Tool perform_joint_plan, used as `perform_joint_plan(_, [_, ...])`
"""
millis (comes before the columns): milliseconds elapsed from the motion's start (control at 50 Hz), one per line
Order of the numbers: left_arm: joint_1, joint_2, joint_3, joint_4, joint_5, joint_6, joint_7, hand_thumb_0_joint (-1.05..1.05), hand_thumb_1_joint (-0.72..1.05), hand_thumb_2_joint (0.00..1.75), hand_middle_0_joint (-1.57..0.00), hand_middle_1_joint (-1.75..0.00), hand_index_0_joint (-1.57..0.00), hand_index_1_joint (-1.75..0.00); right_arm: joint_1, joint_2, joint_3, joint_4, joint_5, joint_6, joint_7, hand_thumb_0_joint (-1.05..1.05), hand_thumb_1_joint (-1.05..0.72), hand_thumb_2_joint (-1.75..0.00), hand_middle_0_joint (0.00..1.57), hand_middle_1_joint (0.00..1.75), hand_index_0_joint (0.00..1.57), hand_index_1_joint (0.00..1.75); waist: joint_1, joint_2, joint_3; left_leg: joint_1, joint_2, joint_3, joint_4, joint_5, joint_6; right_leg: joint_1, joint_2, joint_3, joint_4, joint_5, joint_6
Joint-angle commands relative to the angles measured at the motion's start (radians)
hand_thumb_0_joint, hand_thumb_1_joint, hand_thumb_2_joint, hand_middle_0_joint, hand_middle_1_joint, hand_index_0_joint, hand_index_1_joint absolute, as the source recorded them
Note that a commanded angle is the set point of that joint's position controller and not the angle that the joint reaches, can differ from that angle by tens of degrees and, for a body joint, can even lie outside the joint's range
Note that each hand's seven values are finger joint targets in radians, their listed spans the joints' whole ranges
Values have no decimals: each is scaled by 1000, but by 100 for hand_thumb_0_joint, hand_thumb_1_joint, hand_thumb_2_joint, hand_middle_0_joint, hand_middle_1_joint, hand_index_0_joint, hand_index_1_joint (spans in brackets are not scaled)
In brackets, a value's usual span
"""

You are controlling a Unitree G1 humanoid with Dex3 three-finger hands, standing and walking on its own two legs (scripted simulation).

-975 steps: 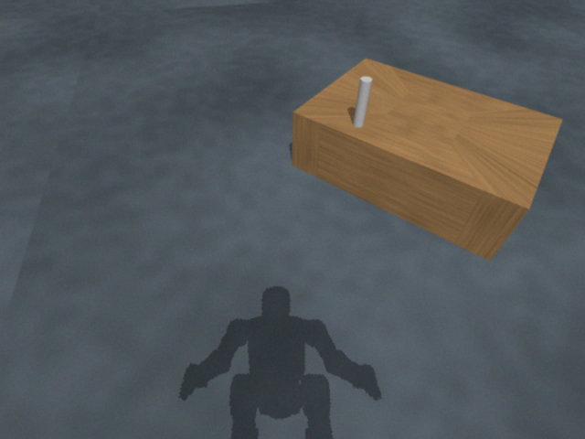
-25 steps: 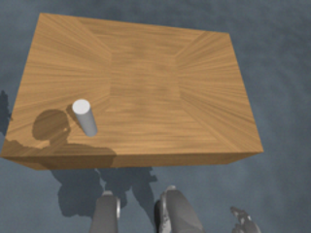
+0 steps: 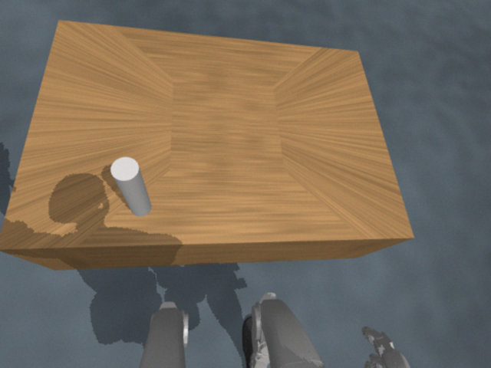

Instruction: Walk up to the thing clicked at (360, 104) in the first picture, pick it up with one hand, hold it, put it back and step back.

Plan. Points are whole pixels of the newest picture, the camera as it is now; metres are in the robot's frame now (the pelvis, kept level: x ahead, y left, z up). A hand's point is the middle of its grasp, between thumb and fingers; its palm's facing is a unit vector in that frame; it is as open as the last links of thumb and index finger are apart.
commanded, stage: approach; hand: left
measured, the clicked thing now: (134, 190) +0.47 +0.19 -0.21
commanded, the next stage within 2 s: close in in 0.58 s
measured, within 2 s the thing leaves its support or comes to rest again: neither
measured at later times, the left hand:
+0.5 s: hand (29, 185) +0.43 +0.34 -0.10, palm faces +0.15 -0.99 +0.06, open 17.7 cm
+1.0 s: hand (112, 196) +0.45 +0.23 -0.21, palm faces +0.18 -0.98 +0.00, open 17.6 cm
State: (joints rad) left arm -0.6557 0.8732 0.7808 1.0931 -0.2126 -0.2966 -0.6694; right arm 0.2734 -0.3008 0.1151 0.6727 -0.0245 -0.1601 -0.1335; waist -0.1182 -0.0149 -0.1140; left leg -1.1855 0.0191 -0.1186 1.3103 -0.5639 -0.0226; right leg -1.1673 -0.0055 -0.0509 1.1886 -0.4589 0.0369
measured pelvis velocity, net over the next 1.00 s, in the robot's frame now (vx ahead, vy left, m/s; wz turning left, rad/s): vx -0.06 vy -0.01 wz -0.02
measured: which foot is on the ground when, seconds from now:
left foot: down 0.00-1.00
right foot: down 0.00-1.00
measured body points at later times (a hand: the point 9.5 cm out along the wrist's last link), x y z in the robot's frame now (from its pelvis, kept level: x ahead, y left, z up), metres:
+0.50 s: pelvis -0.02 +0.00 -0.10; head +0.18 +0.06 +0.30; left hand +0.42 +0.39 -0.10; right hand +0.08 -0.28 -0.19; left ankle +0.02 +0.12 -0.62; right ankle +0.05 -0.15 -0.62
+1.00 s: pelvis -0.06 -0.01 -0.23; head +0.14 +0.02 +0.17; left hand +0.44 +0.28 -0.21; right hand +0.02 -0.28 -0.35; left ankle +0.02 +0.12 -0.62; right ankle +0.05 -0.15 -0.62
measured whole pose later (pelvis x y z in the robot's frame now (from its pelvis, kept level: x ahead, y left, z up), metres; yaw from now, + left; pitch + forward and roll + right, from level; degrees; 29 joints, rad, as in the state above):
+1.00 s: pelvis -0.06 -0.01 -0.23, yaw -1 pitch +33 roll -4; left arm -0.86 0.51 0.59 1.07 -0.06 -0.51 -0.23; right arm 0.20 -0.28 0.06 0.66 -0.09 -0.06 0.03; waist -0.16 0.02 -0.14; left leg -1.99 -0.04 -0.12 2.11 -0.70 -0.05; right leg -2.02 -0.02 0.00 2.02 -0.59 0.05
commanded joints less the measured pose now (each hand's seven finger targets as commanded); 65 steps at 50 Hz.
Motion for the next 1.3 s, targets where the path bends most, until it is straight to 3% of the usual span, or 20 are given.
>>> perform_joint_plan(0, [-252, 412, 52, -195, -32, -65, -6, 0, -55, 0, -6, -3, -7, -1, 129, -212, -76, -47, 1, -30, -22, 0, -86, -89, 20, 30, 20, 30, 34, 252, -463, 378, -9, 28, -195, 370, 12, 208, 20, -12, -110, 191, -67])
perform_joint_plan(120, [-243, 299, -10, -121, -38, -84, 3, 0, -61, 0, -6, -5, -7, -3, 105, -202, -72, -68, 1, -40, -18, 0, -86, -89, 20, 30, 20, 30, 6, 187, -373, 260, -10, 38, -171, 270, 21, 162, 18, -4, -97, 141, -66])
perform_joint_plan(200, [-254, 229, -48, -72, -48, -128, 3, 0, -61, 0, -5, -5, -7, -3, 109, -207, -71, -54, -6, -46, -6, 0, -86, -89, 20, 30, 20, 30, -11, 192, -385, 238, -7, 21, -92, 336, 15, 35, 17, -16, -12, 159, -71])
perform_joint_plan(260, [-256, 212, -53, -38, -48, -174, 13, 0, -61, 0, -4, -5, -6, -4, 102, -204, -66, -55, -13, -47, 7, 0, -86, -89, 20, 30, 20, 30, -12, 184, -417, 144, -14, 27, -8, 300, 20, -38, 13, -12, 65, 133, -73])
perform_joint_plan(300, [-289, 190, -68, -67, -49, -213, 19, 0, -61, 0, -4, -5, -6, -4, 97, -207, -70, -54, -21, -48, 20, 0, -86, -89, 20, 30, 20, 30, -11, 206, -475, 133, -13, 23, 46, 330, 16, -102, 11, -15, 133, 141, -76])
perform_joint_plan(380, [-333, 262, -14, -106, -32, -277, 41, 0, -61, 3, -3, -7, -4, -6, 95, -218, -71, -49, -39, -40, 41, 0, -88, -89, 20, 30, 20, 30, 17, 268, -620, 122, -14, 19, 157, 392, 12, -183, 6, -14, 266, 150, -82])
perform_joint_plan(420, [-354, 255, -5, -127, -21, -297, 58, 0, -58, 4, -3, -7, -4, -6, 93, -216, -70, -48, -53, -35, 53, 0, -88, -89, 20, 30, 20, 30, 21, 313, -681, 106, -14, 24, 205, 439, 10, -203, 1, -12, 327, 182, -84])
perform_joint_plan(460, [-397, 213, -30, -154, -7, -312, 66, 0, -58, 5, -2, -7, -3, -7, 85, -222, -81, -49, -60, -28, 60, 0, -89, -90, 20, 30, 20, 30, 12, 346, -719, 123, -10, 15, 239, 451, 4, -283, 3, -16, 382, 169, -88])
perform_joint_plan(480, [-385, 214, -20, -139, 4, -312, 78, 0, -58, 5, -3, -8, -3, -7, 88, -229, -89, -46, -64, -24, 64, 0, -89, -90, 20, 30, 20, 30, 13, 353, -715, 109, -11, 14, 250, 448, 3, -309, 3, -18, 399, 159, -89])
perform_joint_plan(520, [-426, 172, -52, -159, 18, -319, 94, 0, -58, 6, -2, -8, -3, -8, 83, -232, -95, -45, -71, -14, 72, 0, -90, -90, 20, 30, 20, 30, 4, 382, -731, 100, -7, 6, 278, 430, -3, -374, 2, -21, 448, 136, -93])
perform_joint_plan(580, [-439, 119, -66, -142, 23, -317, 129, 0, -61, 6, -3, -9, -3, -9, 77, -220, -97, -51, -73, -6, 86, 0, -90, -90, 20, 30, 20, 30, -8, 307, -725, -79, -19, 34, 342, 296, 14, -347, 1, -13, 492, 109, -85])
perform_joint_plan(660, [-489, 40, -128, -115, 54, -319, 193, 0, -61, 7, -2, -10, -3, -10, 67, -206, -99, -61, -75, 2, 101, 0, -90, -90, 20, 30, 20, 30, -35, 243, -661, -278, -30, 59, 392, 64, 24, -386, -1, -9, 533, -10, -76])
perform_joint_plan(700, [-499, 52, -119, -130, 61, -329, 226, 0, -58, 2, -3, -8, -5, -6, 63, -205, -100, -65, -74, 5, 110, 0, -89, -89, 20, 30, 20, 30, -36, 198, -668, -361, -38, 75, 440, 25, 34, -374, -4, -4, 551, -28, -67])
perform_joint_plan(780, [-559, 37, -127, -189, 88, -336, 303, 0, -57, 3, -4, -8, -5, -7, 74, -198, -102, -66, -79, 23, 133, 0, -90, -90, 20, 30, 20, 30, -19, 216, -758, -374, -44, 91, 491, 62, 34, -345, -9, 1, 600, 10, -63])
perform_joint_plan(820, [-580, 57, -112, -222, 110, -327, 366, 0, -59, 3, -4, -9, -6, -7, 78, -199, -113, -72, -75, 41, 138, 0, -90, -90, 20, 30, 20, 30, -9, 219, -768, -403, -48, 97, 484, 9, 37, -334, -10, 1, 596, -32, -61])
perform_joint_plan(920, [-602, -35, -180, -279, 149, -297, 456, 0, -58, 2, -3, -8, -6, -6, 86, -192, -135, -67, -64, 83, 150, 0, -91, -90, 20, 30, 20, 30, -32, 242, -771, -377, -48, 91, 477, -17, 36, -381, -10, -10, 601, -43, -64])
perform_joint_plan(1000, [-597, -110, -240, -263, 140, -270, 472, 0, -61, 0, -5, -7, -7, -5, 84, -190, -144, -69, -48, 100, 147, 0, -91, -90, 20, 30, 20, 30, -76, 152, -680, -472, -50, 91, 496, -79, 54, -396, -8, -8, 571, -84, -57])
perform_joint_plan(1100, [-539, -131, -244, -218, 128, -257, 489, 0, -61, 0, -4, -7, -7, -4, 72, -181, -140, -82, -36, 114, 155, 0, -91, -89, 20, 30, 20, 30, -54, 101, -600, -550, -52, 94, 483, -144, 60, -391, -8, -2, 553, -148, -55])
perform_joint_plan(1260, [-575, -222, -313, -292, 150, -280, 540, 0, -61, 0, -4, -5, -6, -3, 77, -187, -152, -85, -33, 130, 167, 0, -91, -90, 20, 30, 20, 30, -55, 203, -642, -394, -44, 57, 449, -42, 35, -472, -12, -17, 598, -50, -74])
perform_joint_plan(1280, [-587, -207, -303, -312, 151, -284, 550, 0, -61, 0, -4, -6, -6, -3, 87, -188, -151, -81, -34, 131, 167, 0, -91, -90, 20, 30, 20, 30, -55, 215, -661, -386, -44, 59, 455, -9, 33, -452, -11, -19, 604, -26, -75])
